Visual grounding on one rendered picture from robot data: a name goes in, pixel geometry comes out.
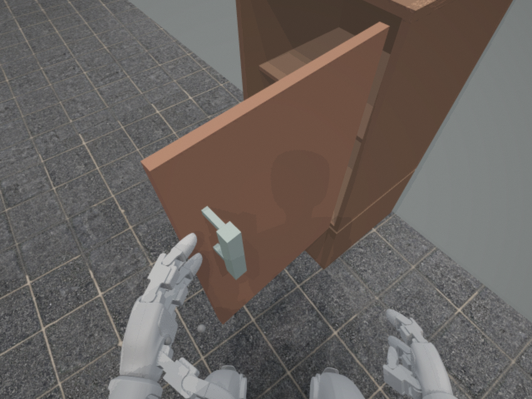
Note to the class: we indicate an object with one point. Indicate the cupboard door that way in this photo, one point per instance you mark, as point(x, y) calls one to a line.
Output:
point(273, 166)

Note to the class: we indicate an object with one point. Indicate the right robot shin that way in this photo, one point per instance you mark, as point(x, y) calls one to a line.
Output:
point(333, 370)

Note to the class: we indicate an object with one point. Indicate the robot left forearm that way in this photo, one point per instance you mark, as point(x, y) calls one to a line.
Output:
point(125, 387)

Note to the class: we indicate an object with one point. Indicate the robot left thigh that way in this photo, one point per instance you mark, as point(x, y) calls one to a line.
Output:
point(231, 380)

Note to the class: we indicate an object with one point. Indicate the left robot hand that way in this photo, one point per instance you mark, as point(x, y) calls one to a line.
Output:
point(152, 320)

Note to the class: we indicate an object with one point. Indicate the right robot hand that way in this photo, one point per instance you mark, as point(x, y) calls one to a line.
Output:
point(422, 371)

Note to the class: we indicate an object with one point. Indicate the handle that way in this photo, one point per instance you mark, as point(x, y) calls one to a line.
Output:
point(230, 247)

